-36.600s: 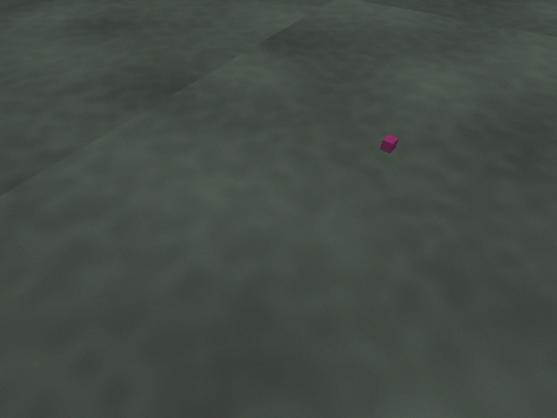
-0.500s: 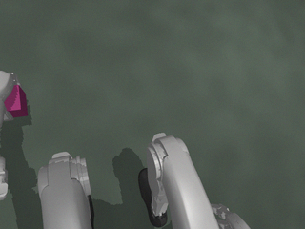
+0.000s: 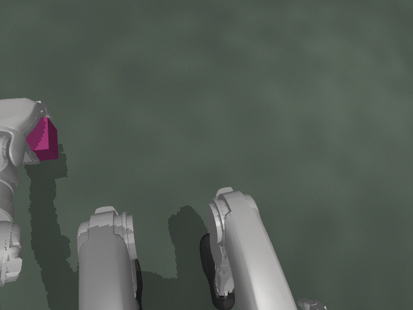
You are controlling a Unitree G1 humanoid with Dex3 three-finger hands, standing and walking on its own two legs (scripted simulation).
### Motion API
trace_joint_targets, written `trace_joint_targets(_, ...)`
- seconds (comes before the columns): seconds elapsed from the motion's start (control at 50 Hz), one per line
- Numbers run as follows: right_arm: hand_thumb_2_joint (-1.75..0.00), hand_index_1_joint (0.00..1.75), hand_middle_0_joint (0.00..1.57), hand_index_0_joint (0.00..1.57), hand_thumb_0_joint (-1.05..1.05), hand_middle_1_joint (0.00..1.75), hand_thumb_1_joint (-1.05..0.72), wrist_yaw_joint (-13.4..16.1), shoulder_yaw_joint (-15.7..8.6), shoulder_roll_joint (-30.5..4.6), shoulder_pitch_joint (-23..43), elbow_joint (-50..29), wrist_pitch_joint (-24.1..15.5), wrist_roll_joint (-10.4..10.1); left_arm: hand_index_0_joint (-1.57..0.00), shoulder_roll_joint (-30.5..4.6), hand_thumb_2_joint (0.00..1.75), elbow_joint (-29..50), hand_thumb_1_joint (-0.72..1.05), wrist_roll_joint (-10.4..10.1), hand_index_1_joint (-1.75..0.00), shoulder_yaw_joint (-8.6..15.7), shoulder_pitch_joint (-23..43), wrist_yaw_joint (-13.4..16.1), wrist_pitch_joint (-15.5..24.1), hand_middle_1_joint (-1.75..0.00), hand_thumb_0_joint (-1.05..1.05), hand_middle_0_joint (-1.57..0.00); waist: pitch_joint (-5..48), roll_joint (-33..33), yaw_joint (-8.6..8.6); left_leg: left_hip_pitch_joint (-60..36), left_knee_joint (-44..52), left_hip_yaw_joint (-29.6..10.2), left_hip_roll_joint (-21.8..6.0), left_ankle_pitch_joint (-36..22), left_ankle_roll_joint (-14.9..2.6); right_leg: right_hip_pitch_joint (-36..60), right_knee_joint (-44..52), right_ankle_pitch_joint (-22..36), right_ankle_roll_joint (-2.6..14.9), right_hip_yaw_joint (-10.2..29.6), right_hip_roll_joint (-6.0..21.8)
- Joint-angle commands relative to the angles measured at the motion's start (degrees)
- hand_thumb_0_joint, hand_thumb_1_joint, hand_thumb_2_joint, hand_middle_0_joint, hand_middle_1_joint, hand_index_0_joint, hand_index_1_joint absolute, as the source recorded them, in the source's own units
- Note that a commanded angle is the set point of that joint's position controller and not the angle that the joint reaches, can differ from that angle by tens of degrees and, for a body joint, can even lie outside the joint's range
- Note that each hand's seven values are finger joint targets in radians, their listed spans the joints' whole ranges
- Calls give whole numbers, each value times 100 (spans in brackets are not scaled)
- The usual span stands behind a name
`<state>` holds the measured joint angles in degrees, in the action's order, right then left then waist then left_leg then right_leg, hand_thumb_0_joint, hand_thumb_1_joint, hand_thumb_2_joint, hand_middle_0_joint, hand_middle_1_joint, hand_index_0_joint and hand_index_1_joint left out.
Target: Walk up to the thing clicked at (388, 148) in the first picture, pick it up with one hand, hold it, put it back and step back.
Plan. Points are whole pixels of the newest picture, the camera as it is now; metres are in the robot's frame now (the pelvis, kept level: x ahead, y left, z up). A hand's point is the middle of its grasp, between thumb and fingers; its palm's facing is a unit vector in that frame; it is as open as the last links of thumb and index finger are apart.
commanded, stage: lift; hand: left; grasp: from above
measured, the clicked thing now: (31, 140) +0.47 +0.30 -0.18
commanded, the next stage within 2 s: hold in 1.44 s
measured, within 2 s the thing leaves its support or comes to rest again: neither
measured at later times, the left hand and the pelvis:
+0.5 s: hand out of the picture +0.39 +0.30 +0.03, palm faces -0.44 -0.09 -0.89, open 9.6 cm; pelvis +0.00 +0.00 +0.12, yaw +3 degrees
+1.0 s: hand out of the picture +0.34 +0.27 +0.21, palm faces -0.47 -0.10 -0.88, open 9.6 cm; pelvis +0.03 +0.00 +0.29, yaw +5 degrees
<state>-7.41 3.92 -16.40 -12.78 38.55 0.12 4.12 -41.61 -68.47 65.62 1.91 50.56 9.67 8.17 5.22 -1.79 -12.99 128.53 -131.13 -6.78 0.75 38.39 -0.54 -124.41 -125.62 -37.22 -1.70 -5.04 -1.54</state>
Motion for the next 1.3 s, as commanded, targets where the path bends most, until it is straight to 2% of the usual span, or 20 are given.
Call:
trace_joint_targets(0.0,-91,30,20,20,0,30,-92,188,-644,-1422,-1052,-241,72,-88,-108,-1613,69,1653,70,-190,-54,288,1878,76,3,-55,0,-108,4315,-1657,181,-3420,1812,414,44,-1054,-117,2186,1526,1137,466,-162,-108)
trace_joint_targets(0.04,-91,30,20,20,0,30,-91,200,-656,-1357,-1085,-277,97,-114,-108,-1368,71,1706,69,-282,-55,222,1560,-19,1,-55,0,-108,4293,-1528,182,-3610,1987,385,21,-1096,-126,2299,1656,1182,434,-142,-96)
trace_joint_targets(0.06,-90,30,20,20,0,30,-91,230,-670,-1319,-1052,-315,105,-148,-108,-1462,70,2133,70,-320,-55,233,1757,-36,30,-56,0,-107,4546,-1659,262,-3753,2085,387,13,-1133,-124,2432,1683,1227,433,-122,-108)
trace_joint_targets(0.12,-91,30,20,20,0,30,-91,272,-706,-1272,-1028,-383,143,-191,-108,-1319,74,2279,71,-418,-57,200,1433,-121,-3,-57,0,-108,4453,-1453,278,-3840,2266,402,16,-1142,-165,2655,1958,1250,398,-68,-91)
trace_joint_targets(0.32,-90,30,20,20,0,30,-90,519,-791,-1153,-690,-570,193,-401,-107,-909,72,3062,71,-627,-57,34,631,-249,-180,-57,0,-107,4153,-1354,512,-4785,3615,128,-96,-369,-125,3308,2711,854,330,-58,-122)
trace_joint_targets(0.4,-90,30,20,20,0,30,-90,631,-791,-1062,-579,-558,197,-465,-107,-763,72,3296,70,-677,-55,-19,337,-279,-302,-55,0,-107,3993,-1179,480,-5190,4006,141,-85,-557,-130,3761,3153,978,307,-11,-107)
trace_joint_targets(0.48,-90,30,20,20,0,30,-90,747,-804,-959,-431,-586,193,-520,-108,-686,74,3501,71,-754,-58,0,-31,-300,-435,-57,0,-108,3841,-1053,594,-5689,4597,152,-106,-433,-123,4371,3708,889,288,36,-129)
trace_joint_targets(0.52,-90,30,20,20,0,30,-90,806,-797,-905,-378,-585,177,-545,-108,-502,73,3727,72,-793,-57,-147,-48,-356,-472,-57,0,-108,3756,-1064,572,-5948,4851,210,-114,-409,-129,4670,4028,881,283,72,-140)
trace_joint_targets(0.56,-90,30,20,20,0,30,-90,867,-793,-884,-292,-575,163,-577,-108,-430,69,3616,71,-784,-53,-159,-561,-425,-525,-53,0,-108,3668,-985,678,-6327,5161,162,-135,-581,-94,4925,4225,981,288,80,-143)
trace_joint_targets(0.64,-90,30,20,20,0,30,-90,986,-770,-763,-251,-525,117,-616,-110,-354,75,3983,72,-858,-54,-163,-685,-469,-549,-52,0,-112,3376,-826,669,-6734,5648,279,-119,-582,-120,5632,4922,964,275,176,-159)
trace_joint_targets(0.68,-90,30,20,20,0,30,-90,1042,-736,-728,-201,-505,62,-657,-110,-244,73,3775,72,-886,-54,-183,-1061,-473,-552,-52,0,-111,3007,-689,728,-6927,5997,261,-123,-505,-111,5901,5194,890,274,199,-173)
trace_joint_targets(0.7,-90,30,20,20,0,30,-90,1068,-720,-695,-207,-470,34,-654,-108,-63,75,3736,70,-881,-54,-312,-1056,-474,-543,-51,0,-111,2740,-731,643,-7006,6139,233,-138,-491,-92,5910,5322,872,273,213,-175)
trace_joint_targets(0.72,-90,30,20,20,0,30,-90,1092,-741,-702,-233,-424,1,-660,-107,-154,74,3753,70,-871,-55,-227,-1036,-463,-526,-53,0,-109,2698,-603,683,-7112,6224,265,-128,-524,-103,6079,5506,869,274,250,-176)
trace_joint_targets(0.82,-90,30,20,20,0,30,-90,1139,-730,-634,-167,-372,-184,-671,-109,131,73,3425,71,-832,-54,-451,-1088,-402,-406,-52,0,-111,2103,-524,721,-7500,6892,263,-126,-316,-87,6553,6188,682,268,368,-176)
trace_joint_targets(0.84,-90,30,20,20,0,30,-90,1137,-749,-638,-169,-342,-218,-670,-109,127,74,3372,71,-816,-54,-380,-1192,-356,-385,-52,0,-111,2110,-532,763,-7642,6971,253,-139,-396,-70,6642,6262,734,269,378,-171)
trace_joint_targets(0.88,-90,30,20,20,0,30,-90,1120,-759,-617,-191,-314,-282,-666,-107,350,71,3353,69,-778,-55,-540,-1161,-285,-355,-54,0,-108,2122,-574,772,-7937,7173,275,-123,-571,-38,6896,6480,848,279,406,-170)
trace_joint_targets(1.08,-90,30,20,20,0,30,-90,1075,-852,-613,-347,-163,-360,-640,-109,380,77,3264,73,-670,-61,-524,-1123,110,-486,-60,0,-109,2086,-327,903,-9072,7809,598,-22,-1942,-26,8238,7510,1917,266,513,-145)
trace_joint_targets(1.1,-90,30,20,20,0,30,-90,1065,-851,-601,-372,-141,-360,-628,-109,546,77,3272,74,-673,-62,-694,-1000,114,-527,-61,0,-110,2057,-285,842,-9169,7886,595,-27,-1999,-26,8298,7606,1976,263,522,-148)
trace_joint_targets(1.2,-90,30,20,20,0,30,-90,1044,-892,-621,-344,-166,-321,-629,-109,560,74,3093,72,-704,-59,-630,-1462,93,-698,-58,0,-110,1994,-169,1011,-9624,8264,585,-11,-2511,8,8829,7904,2409,258,543,-130)
trace_joint_targets(1.28,-90,30,20,20,0,30,-90,1055,-900,-614,-290,-227,-272,-637,-109,543,68,3210,71,-735,-54,-654,-1420,31,-771,-53,0,-109,1854,-114,1000,-9903,8528,638,15,-2679,-6,9172,8207,2596,242,579,-117)
